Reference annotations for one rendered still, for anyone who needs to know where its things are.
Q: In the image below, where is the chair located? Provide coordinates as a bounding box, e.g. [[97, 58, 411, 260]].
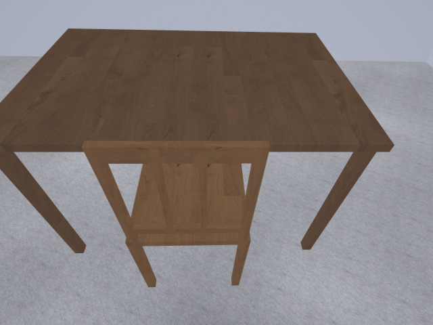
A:
[[82, 141, 270, 287]]

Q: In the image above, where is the table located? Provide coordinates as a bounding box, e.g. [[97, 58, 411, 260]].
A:
[[0, 28, 394, 253]]

